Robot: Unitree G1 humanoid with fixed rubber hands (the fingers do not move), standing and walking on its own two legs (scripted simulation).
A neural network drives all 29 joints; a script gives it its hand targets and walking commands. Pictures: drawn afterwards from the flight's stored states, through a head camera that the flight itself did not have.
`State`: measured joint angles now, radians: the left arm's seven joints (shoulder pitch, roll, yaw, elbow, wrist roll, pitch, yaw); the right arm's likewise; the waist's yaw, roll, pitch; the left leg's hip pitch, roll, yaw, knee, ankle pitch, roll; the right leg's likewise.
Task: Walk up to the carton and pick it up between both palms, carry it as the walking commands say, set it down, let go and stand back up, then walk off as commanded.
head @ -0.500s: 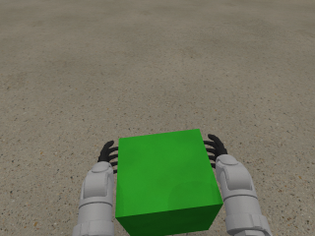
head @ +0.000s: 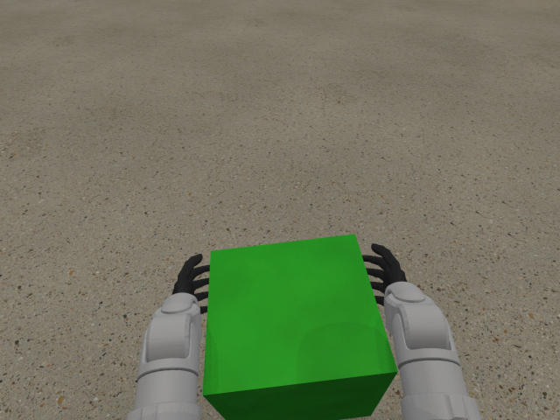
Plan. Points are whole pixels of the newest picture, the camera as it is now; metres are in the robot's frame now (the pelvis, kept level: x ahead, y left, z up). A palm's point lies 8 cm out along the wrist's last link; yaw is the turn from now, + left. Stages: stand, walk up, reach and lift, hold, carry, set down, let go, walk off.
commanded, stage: hold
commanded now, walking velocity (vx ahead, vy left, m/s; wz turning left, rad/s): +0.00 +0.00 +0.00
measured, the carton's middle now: (294, 336) +0.25 +0.00 -0.03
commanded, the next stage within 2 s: carry in 0.86 s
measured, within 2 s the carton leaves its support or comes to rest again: neither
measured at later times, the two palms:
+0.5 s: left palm (184, 302) +0.27 +0.16 +0.03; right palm (392, 292) +0.27 -0.15 +0.05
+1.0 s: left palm (177, 299) +0.27 +0.17 +0.05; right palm (388, 285) +0.28 -0.14 +0.06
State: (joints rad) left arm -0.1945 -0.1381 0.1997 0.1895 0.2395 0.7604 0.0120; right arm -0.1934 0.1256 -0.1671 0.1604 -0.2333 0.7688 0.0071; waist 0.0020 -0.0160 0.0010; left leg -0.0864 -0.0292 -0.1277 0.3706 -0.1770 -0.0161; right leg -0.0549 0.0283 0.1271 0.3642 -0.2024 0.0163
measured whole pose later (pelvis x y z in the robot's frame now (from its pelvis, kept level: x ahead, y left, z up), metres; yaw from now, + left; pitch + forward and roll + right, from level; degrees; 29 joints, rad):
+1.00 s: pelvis -0.01 +0.01 -0.02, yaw +3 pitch -1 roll -1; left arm -0.21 -0.14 0.16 0.06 0.20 0.82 0.03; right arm -0.19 0.09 -0.15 -0.01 -0.18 0.84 -0.01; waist -0.03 0.01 -0.08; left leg -0.37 -0.03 -0.09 0.69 -0.30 -0.01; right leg -0.28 0.03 0.06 0.61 -0.32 0.02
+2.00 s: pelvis -0.11 +0.17 -0.02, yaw +10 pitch +3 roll +0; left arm 0.01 -0.13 0.08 -0.45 0.03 1.21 0.12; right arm 0.03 0.13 -0.07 -0.53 -0.02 1.22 -0.14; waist 0.00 -0.02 -0.15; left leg -0.47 0.04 0.08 0.73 -0.37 -0.01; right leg -0.40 -0.12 -0.14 0.67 -0.31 0.03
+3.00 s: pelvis -0.27 +0.39 -0.02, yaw +9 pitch +2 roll +0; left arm 0.01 -0.13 0.08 -0.49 0.03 1.20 0.10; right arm 0.03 0.13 -0.06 -0.57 -0.04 1.22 -0.13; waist 0.00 0.01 -0.09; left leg -0.54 0.01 0.08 0.91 -0.38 0.00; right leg -0.35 -0.10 -0.13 0.63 -0.32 0.01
